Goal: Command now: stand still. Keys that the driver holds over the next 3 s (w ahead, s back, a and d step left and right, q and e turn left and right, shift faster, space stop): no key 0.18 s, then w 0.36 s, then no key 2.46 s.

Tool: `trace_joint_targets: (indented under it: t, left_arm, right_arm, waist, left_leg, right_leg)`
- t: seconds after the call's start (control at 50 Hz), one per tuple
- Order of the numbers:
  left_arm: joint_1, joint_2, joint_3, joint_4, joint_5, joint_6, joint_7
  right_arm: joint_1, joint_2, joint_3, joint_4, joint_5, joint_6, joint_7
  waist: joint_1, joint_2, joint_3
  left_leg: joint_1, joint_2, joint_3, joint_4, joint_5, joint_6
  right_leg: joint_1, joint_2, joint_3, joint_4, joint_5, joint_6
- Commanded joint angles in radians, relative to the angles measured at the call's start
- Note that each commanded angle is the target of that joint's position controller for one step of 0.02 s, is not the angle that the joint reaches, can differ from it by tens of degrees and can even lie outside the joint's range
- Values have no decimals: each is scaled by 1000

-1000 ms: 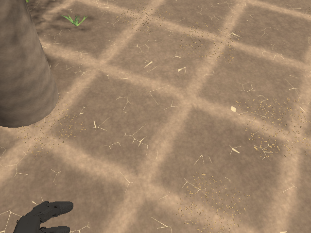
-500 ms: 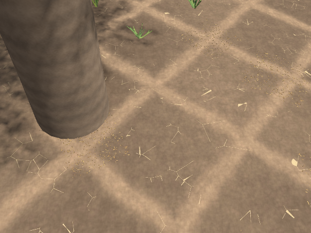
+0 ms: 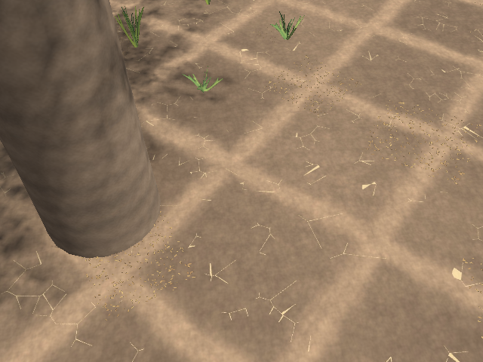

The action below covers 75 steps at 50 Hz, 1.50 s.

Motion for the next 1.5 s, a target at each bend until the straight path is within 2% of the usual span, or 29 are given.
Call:
trace_joint_targets:
  t: [0.02,0.18,0.24,0.3,0.36,0.4,0.42,0.44,0.46,0.5,0.54,0.6,0.66,0.74,0.8,0.82,0.84,0.86,0.88,0.9,0.94,1.02,1.08,1.12,1.16,1.2,1.22,1.3,1.5]
  left_arm:
    - [17,125,21,-23,-2,-4,4]
    - [27,114,17,-2,-2,2,5]
    - [57,136,28,13,-15,9,8]
    - [121,195,48,11,-30,-12,11]
    - [97,190,56,0,-33,-45,8]
    - [17,171,52,-31,-38,-47,-2]
    - [-37,142,42,-61,-33,-54,-4]
    - [-59,85,29,-111,-25,-69,0]
    - [-73,105,34,-129,-34,-86,2]
    - [-24,112,39,-105,-61,-101,-18]
    - [-71,117,46,-116,-35,-104,-30]
    - [-75,74,42,-122,-22,-84,-43]
    - [-196,23,19,-169,-18,-70,-40]
    - [-240,68,24,-190,-22,-52,-40]
    - [-104,151,59,-141,3,-58,-42]
    - [-39,175,70,-123,9,-66,-46]
    - [43,217,78,-104,24,-68,-44]
    - [62,219,63,-96,37,-65,-46]
    - [67,154,48,-93,19,-67,-58]
    - [-44,149,45,-112,-5,-72,-62]
    - [-178,105,24,-142,9,-68,-55]
    - [-198,126,26,-139,33,-49,-39]
    - [-197,152,31,-147,7,-33,-19]
    - [-161,124,22,-133,-1,-27,-16]
    - [-136,113,23,-134,10,-18,-15]
    - [-83,87,17,-117,25,-17,-13]
    - [-61,88,17,-109,24,-15,-10]
    - [-63,111,20,-97,11,-16,-17]
    - [-70,118,20,-83,1,1,-14]
  right_arm:
    - [-20,-97,-19,-27,3,-8,-5]
    - [-22,-106,-17,36,6,3,-14]
    - [-9,-102,-19,64,16,8,-14]
    - [-72,-76,-14,37,26,-28,-5]
    - [-66,-63,-14,34,38,-72,19]
    - [88,-76,-28,100,43,-82,25]
    - [199,-133,-47,135,40,-87,20]
    - [327,-250,-79,167,37,-92,23]
    - [345,-211,-57,164,18,-107,33]
    - [222,-113,-22,125,15,-125,33]
    - [176,-110,-11,104,12,-121,33]
    - [195,-101,3,107,7,-93,12]
    - [185,-145,4,101,2,-76,-12]
    - [205,-156,2,125,13,-72,-16]
    - [128,-163,-1,103,12,-58,-10]
    - [150,-135,10,111,8,-50,-11]
    - [202,-116,20,103,-17,-50,-10]
    - [375,5,54,129,-24,-45,-2]
    - [377,-49,41,153,-5,-37,2]
    - [276,-101,26,126,15,-27,0]
    - [154,-132,12,100,11,0,-27]
    - [150,-83,19,87,2,23,-52]
    - [158,-77,23,97,-6,30,-42]
    - [134,-97,23,85,-34,35,-33]
    - [71,-163,15,74,-21,21,-32]
    - [33,-97,32,75,-14,-14,-19]
    - [15,-105,30,77,-11,-28,-14]
    - [47,-112,32,84,-4,-41,-11]
    - [65,-115,46,81,-12,-30,-13]
  waist:
    - [6,-2,-56]
    - [2,-1,-43]
    - [3,-53,-5]
    - [33,-162,121]
    - [0,-176,160]
    - [-83,-135,109]
    - [-128,-43,71]
    - [-147,265,6]
    - [-143,272,-29]
    - [-66,111,25]
    - [-45,37,39]
    - [-27,69,35]
    - [-44,83,37]
    - [-36,130,15]
    - [57,116,-60]
    - [90,63,-96]
    - [87,-35,-199]
    - [1,-255,-367]
    - [24,-190,-424]
    - [11,-132,-261]
    - [-19,-48,-113]
    - [-56,-118,-94]
    - [-78,-105,-121]
    - [-76,-82,-72]
    - [-16,58,30]
    - [16,118,-3]
    - [29,132,-7]
    - [0,45,-18]
    - [-13,-8,-67]
  left_leg:
    - [110,39,-37,-38,254,31]
    - [124,41,-35,-41,257,26]
    - [54,-22,30,16,-194,34]
    - [-171,-34,66,176,-262,42]
    - [-199,29,25,193,-213,83]
    - [91,-4,49,-9,-134,98]
    - [258,54,-81,-86,-127,120]
    - [422,255,-470,-246,-211,230]
    - [461,381,-728,-329,-183,309]
    - [423,339,-520,-288,-80,257]
    - [381,296,-362,-314,84,213]
    - [299,226,-163,-304,519,183]
    - [171,162,-41,-302,636,158]
    - [180,194,-43,-268,626,142]
    - [230,189,-47,-102,713,98]
    - [219,141,-33,30,677,66]
    - [76,79,-5,231,381,29]
    - [-135,-36,-2,573,-386,-28]
    - [-121,-44,-127,705,-487,-48]
    - [-188,-1,-113,742,-450,-49]
    - [-178,57,-79,664,-334,-53]
    - [-4,60,-45,321,-320,-48]
    - [134,39,-15,78,-61,-32]
    - [189,56,-35,-12,-11,4]
    - [-59,93,-104,-117,-266,60]
    - [-137,103,-111,-185,-287,36]
    - [-145,101,-108,-186,-249,21]
    - [-41,77,-71,-113,-77,2]
    - [16,70,-44,-71,114,-9]
  right_leg:
    - [-54,-33,30,-98,213,-29]
    - [-43,-21,18,-107,234,-28]
    - [-77,-25,50,-149,-198,-79]
    - [-56,-205,314,-298,-498,-192]
    - [-48,-294,395,-302,-343,-232]
    - [-167,-193,236,-197,-195,-163]
    - [-276,-99,118,7,-11,-105]
    - [-470,49,-59,372,-40,-20]
    - [-593,67,50,598,-248,-22]
    - [-671,-35,100,726,-116,-76]
    - [-663,-87,77,633,37,-82]
    - [-544,-61,5,461,95,-33]
    - [-379,1,-58,177,232,-6]
    - [-248,28,-28,33,361,-34]
    - [-92,52,-12,-18,362,-88]
    - [10,51,-15,-81,483,-105]
    - [237,-82,110,2,897,-140]
    - [476,-339,397,16,1166,-352]
    - [389,-343,521,-98,916,-400]
    - [238,-303,431,-154,652,-357]
    - [-14,-232,315,-236,379,-277]
    - [-192,-148,213,-286,170,-231]
    - [-229,-134,209,-306,-129,-204]
    - [-308,-94,183,-318,-314,-126]
    - [-191,-2,66,-234,-184,-58]
    - [-8,20,38,-126,34,-52]
    - [27,18,32,-104,94,-62]
    - [-24,3,54,-104,172,-100]
    - [41,4,52,-61,410,-98]
Next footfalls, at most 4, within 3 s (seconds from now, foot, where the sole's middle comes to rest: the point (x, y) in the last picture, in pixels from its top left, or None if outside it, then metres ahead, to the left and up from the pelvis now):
0.82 right None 0.38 -0.10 -0.77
1.12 left None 0.30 0.13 -0.77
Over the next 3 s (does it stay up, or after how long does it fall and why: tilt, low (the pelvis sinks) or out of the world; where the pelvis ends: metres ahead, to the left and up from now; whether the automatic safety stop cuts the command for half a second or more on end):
stays up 0.31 -0.02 0.00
